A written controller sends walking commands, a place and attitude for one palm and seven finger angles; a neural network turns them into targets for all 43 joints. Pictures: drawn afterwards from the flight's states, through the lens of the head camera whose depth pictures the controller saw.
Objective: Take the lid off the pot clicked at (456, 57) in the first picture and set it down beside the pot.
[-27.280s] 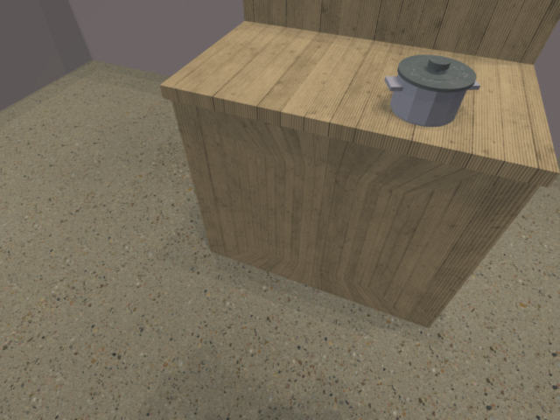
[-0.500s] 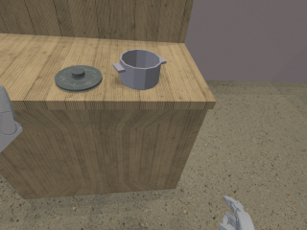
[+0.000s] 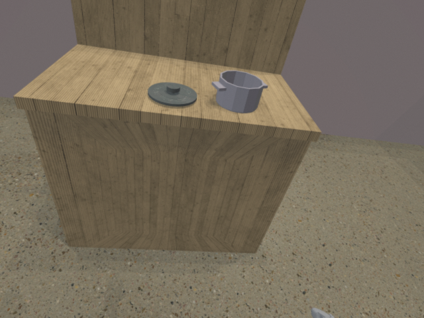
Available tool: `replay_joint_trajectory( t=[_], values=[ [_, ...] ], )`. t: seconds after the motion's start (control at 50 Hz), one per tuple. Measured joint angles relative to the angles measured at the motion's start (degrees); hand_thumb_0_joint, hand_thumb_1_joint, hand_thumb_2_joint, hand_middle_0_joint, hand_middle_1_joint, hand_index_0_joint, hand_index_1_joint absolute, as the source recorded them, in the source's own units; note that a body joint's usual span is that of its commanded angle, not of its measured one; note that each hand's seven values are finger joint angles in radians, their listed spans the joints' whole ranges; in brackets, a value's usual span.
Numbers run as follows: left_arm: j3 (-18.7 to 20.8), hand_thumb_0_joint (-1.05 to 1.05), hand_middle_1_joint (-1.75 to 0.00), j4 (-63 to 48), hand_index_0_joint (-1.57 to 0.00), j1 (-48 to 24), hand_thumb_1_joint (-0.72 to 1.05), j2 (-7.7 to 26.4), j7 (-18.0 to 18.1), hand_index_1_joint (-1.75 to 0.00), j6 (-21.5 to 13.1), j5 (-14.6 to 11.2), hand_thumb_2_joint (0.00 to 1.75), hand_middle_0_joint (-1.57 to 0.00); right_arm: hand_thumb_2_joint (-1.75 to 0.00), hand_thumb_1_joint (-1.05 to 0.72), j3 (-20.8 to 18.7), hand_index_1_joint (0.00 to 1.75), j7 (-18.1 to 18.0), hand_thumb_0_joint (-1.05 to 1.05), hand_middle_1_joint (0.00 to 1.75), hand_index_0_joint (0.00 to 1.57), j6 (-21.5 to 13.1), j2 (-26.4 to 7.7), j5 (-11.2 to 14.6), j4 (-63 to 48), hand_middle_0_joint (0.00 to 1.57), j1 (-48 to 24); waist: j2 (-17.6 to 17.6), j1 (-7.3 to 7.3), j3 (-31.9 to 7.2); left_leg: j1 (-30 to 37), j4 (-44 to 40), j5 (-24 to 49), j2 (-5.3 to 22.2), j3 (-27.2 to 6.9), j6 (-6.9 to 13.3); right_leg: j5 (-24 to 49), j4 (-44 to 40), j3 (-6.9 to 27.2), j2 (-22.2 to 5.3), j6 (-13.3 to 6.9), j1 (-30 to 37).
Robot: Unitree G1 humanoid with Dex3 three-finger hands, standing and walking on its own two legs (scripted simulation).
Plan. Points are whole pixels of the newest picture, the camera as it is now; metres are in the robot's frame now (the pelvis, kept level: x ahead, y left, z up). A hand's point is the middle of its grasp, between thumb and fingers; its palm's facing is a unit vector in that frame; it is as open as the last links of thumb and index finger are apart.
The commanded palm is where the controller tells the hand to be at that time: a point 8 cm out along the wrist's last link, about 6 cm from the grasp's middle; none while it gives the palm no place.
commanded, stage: stop stepping back and stand still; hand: left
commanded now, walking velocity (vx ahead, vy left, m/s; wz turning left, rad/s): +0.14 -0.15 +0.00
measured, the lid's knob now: (173, 87) +0.79 +0.24 +0.10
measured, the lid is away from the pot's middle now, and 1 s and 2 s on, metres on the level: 0.23 0.23 0.23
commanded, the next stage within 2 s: let the arm hang, fingers relaxed in 0.34 s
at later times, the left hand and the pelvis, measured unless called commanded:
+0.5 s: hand (13, 139) +0.21 +0.31 +0.26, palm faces +0.53 -0.73 -0.44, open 7.4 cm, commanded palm none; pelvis -0.02 +0.05 +0.01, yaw +3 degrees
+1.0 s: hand out of the picture +0.10 +0.25 -0.14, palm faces +0.10 -0.95 -0.30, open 7.3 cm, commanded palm none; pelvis +0.08 +0.03 +0.03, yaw +5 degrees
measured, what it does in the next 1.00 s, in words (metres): steps on the spot: left foot, then right foot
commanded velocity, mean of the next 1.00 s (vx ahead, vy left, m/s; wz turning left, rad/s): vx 0.08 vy -0.05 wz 0.00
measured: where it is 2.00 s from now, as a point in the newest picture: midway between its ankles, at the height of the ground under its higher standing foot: outside the picture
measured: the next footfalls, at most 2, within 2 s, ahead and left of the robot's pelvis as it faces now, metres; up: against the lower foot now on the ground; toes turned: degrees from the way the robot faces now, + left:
left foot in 0.02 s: -0.03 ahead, +0.17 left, +0.00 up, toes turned -3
right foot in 0.38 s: -0.05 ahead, -0.12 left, -0.01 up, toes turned -3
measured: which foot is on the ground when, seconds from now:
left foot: up 0.00-0.00, down 0.02-0.74, up 0.76-0.98, down 1.00-1.00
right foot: down 0.00-0.02, up 0.04-0.36, down 0.38-0.52, up 0.54-0.72, down 0.74-1.00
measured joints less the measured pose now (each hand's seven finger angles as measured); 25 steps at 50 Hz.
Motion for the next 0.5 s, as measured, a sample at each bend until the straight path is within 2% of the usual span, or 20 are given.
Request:
replay_joint_trajectory(
  t=[0.02,0.04,0.06,0.08,0.1,0.14,0.18,0.2,0.24,0.3,0.34,0.36,0.38,0.42,0.44,0.46,0.48,0.5],
  values=[
    [0.35,0.01,-0.3,3.32,-0.22,-4.41,0.88,-2.77,1.31,-0.31,0.88,-0.43,0.89,-0.22,-0.9,-0.9,0.54,0.3,-0.58,0.01,0.3,0.2,-0.91,-0.41,0.13,-1.28,0.2,-0.59,0.63,-1.11,0.3,5.71,-11.65,-1.75,1.01,-0.39,0.06,-0.39,1.89,-0.2,-0.93,-0.51,-1.21],
    [0.74,0.01,-0.3,5.74,-0.21,-7.82,0.88,-5.3,2.38,-0.31,1.53,-1.12,0.9,-0.21,-0.9,-0.9,0.68,0.3,-0.92,0.01,0.3,0.2,-2.32,-0.9,0.18,-2.74,0.2,-1.76,1.66,-2.39,1.45,8.68,-18.64,-8.49,0.71,-0.86,-3.37,-2.1,5.12,0.48,-1.4,-1.03,-3.42],
    [1.13,0.01,-0.3,7.37,-0.21,-9.66,0.89,-7.2,3.08,-0.3,1.84,-1.8,0.9,-0.2,-0.9,-0.9,0.7,0.3,-0.91,0.01,0.3,0.2,-3.56,0.0,0.21,-3.34,0.2,-3.62,1.06,-2.95,3.92,8.28,-18.2,-9.04,-0.95,-0.08,-4.66,-4.13,9.89,3.28,-1.42,-1.41,-5.9],
    [1.15,0.01,-0.3,7.79,-0.2,-9.66,0.89,-8.84,3.31,-0.3,2.04,-2.36,0.9,-0.2,-0.9,-0.9,0.87,0.3,-0.36,0.01,0.3,0.2,-4.56,1.3,0.26,-4.19,0.2,-4.95,0.56,-2.76,6.41,8.56,-18.01,-6.23,-1.95,1.36,-4.33,-4.57,15.0,5.77,-0.53,-1.54,-8.46],
    [0.74,0.01,-0.3,7.03,-0.19,-7.72,0.9,-9.93,3.16,-0.3,2.23,-2.76,0.9,-0.19,-0.9,-0.9,1.23,0.3,0.46,0.01,0.3,0.2,-5.21,2.71,-0.1,-5.24,0.2,-5.64,0.39,-2.94,8.22,9.33,-19.22,-2.76,-2.27,2.75,-3.37,-4.96,19.51,6.79,0.52,-1.49,-10.85],
    [-1.91,0.01,-0.3,2.01,-0.18,-0.44,0.91,-10.95,1.93,-0.3,3.0,-3.3,0.9,-0.18,-0.9,-0.9,2.03,0.3,2.39,0.01,0.3,0.2,-5.78,5.38,-0.63,-7.58,0.2,-5.05,0.79,-5.38,9.88,10.19,-23.44,2.53,-2.04,3.18,-2.06,-3.85,26.11,6.27,2.62,-1.01,-15.06],
    [-5.37,0.02,-0.3,-5.1,-0.18,8.17,0.91,-10.22,0.26,-0.3,2.46,-2.75,0.9,-0.18,-0.9,-0.9,2.91,0.3,4.02,0.01,0.3,0.2,-6.01,7.18,-0.75,-8.74,0.2,-3.34,0.62,-7.62,10.89,11.13,-29.01,6.09,-1.63,2.33,-1.79,0.86,27.59,5.24,3.7,-0.78,-17.47],
    [-6.36,0.02,-0.3,-8.85,-0.19,13.02,0.9,-9.21,-0.27,-0.3,1.85,-2.43,0.9,-0.19,-0.9,-0.9,3.33,0.3,4.52,0.01,0.3,0.2,-5.78,7.5,-0.72,-9.04,0.2,-2.44,0.6,-8.17,11.23,11.56,-31.73,7.62,-1.18,2.05,-1.83,3.1,25.31,4.44,3.83,-0.72,-17.65],
    [-5.59,0.02,-0.3,-15.47,-0.19,22.81,0.9,-5.81,-0.54,-0.3,0.6,-2.22,0.9,-0.19,-0.9,-0.89,3.68,0.3,4.35,0.01,0.3,0.21,-4.74,7.17,-0.93,-9.5,0.21,-0.53,1.07,-7.93,11.36,11.89,-35.67,9.84,0.04,2.04,-2.12,5.5,16.86,2.62,3.8,-0.55,-15.96],
    [0.03,0.02,-0.3,-20.05,-0.2,31.67,0.89,0.51,0.67,-0.3,-0.99,-2.02,0.9,-0.21,-0.9,-0.89,2.39,0.3,2.39,0.01,0.3,0.21,-2.94,5.11,-1.45,-8.55,0.21,2.1,3.17,-5.46,10.45,10.91,-36.62,10.18,1.47,1.89,-2.84,6.09,2.38,0.69,3.73,-0.58,-9.03],
    [3.75,0.02,-0.3,-19.51,-0.21,31.54,0.89,3.47,1.87,-0.3,-1.73,-1.72,0.9,-0.21,-0.9,-0.89,1.12,0.3,1.2,0.01,0.3,0.21,-2.27,3.16,-1.42,-6.95,0.21,3.21,4.71,-3.96,9.44,9.04,-33.22,8.06,1.27,1.15,-2.91,4.8,-7.67,0.27,3.55,-1.5,-1.68],
    [5.66,0.02,-0.3,-18.45,-0.21,30.25,0.88,4.94,2.6,-0.31,-2.0,-1.67,0.9,-0.21,-0.9,-0.89,0.64,0.3,0.81,0.01,0.3,0.21,-2.3,2.25,-1.14,-6.36,0.21,3.65,4.34,-3.56,8.56,7.0,-29.57,5.59,0.26,1.52,-2.14,3.58,-12.05,2.1,2.82,-3.18,1.88],
    [6.89,0.01,-0.3,-16.75,-0.21,28.07,0.88,5.66,3.06,-0.31,-2.5,-1.52,0.9,-0.21,-0.9,-0.89,0.14,0.3,0.5,0.01,0.3,0.21,-2.45,1.15,-0.71,-5.38,0.21,3.42,3.84,-2.96,7.78,4.07,-23.65,3.21,-0.71,2.56,-1.48,6.56,-14.69,4.48,1.82,-2.85,3.1],
    [5.25,0.01,-0.3,-12.02,-0.21,22.09,0.88,2.07,3.04,-0.31,-3.51,-1.16,0.89,-0.21,-0.9,-0.89,-1.47,0.3,-0.13,0.01,0.3,0.2,-1.84,-2.15,-0.3,-1.33,0.21,0.64,7.1,-2.74,8.64,-0.41,-9.7,0.16,-0.82,2.18,-1.11,6.84,-11.5,4.0,2.11,0.29,3.17],
    [4.61,0.01,-0.3,-9.34,-0.22,19.67,0.88,0.33,3.24,-0.31,-3.52,-1.02,0.89,-0.21,-0.9,-0.9,-2.19,0.3,-0.25,0.01,0.3,0.2,-1.48,-3.25,-0.03,0.31,0.2,-0.38,7.66,-2.68,8.65,-1.56,-5.74,-1.05,-1.36,2.85,-0.96,5.59,-10.75,4.11,1.69,1.21,3.85],
    [2.17,0.01,-0.3,-4.89,-0.21,16.68,0.88,-1.48,3.23,-0.31,-3.06,0.24,0.9,-0.21,-0.9,-0.9,-2.93,0.3,0.34,0.01,0.3,0.2,-1.97,-4.38,0.31,1.45,0.2,-0.51,7.92,-2.82,7.23,-3.4,-3.63,-2.67,-1.69,4.09,-0.63,4.3,-9.67,3.9,0.7,1.51,3.44],
    [-1.3,0.0,-0.3,0.95,-0.21,13.32,0.89,-3.8,2.58,-0.31,-0.9,1.51,0.9,-0.21,-0.9,-0.9,-3.47,0.3,1.05,0.01,0.3,0.2,-2.24,-5.54,0.39,1.8,0.2,-0.33,7.87,-3.23,5.67,-4.37,-4.7,-2.11,-1.88,5.76,-0.52,2.73,-7.53,3.46,-0.91,1.52,2.55],
    [-4.49,0.0,-0.3,7.68,-0.21,10.23,0.89,-6.57,1.7,-0.3,2.26,2.45,0.9,-0.2,-0.9,-0.9,-3.74,0.3,1.59,0.01,0.3,0.2,-2.26,-6.65,0.13,1.7,0.2,-0.32,7.71,-4.1,4.74,-3.63,-9.22,1.92,-2.11,7.45,-0.7,0.72,-4.36,2.85,-2.83,1.33,1.78]
  ],
)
